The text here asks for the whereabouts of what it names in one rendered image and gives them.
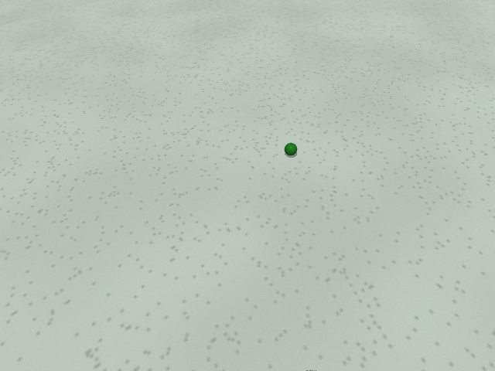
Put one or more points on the ball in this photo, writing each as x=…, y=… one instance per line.
x=290, y=149

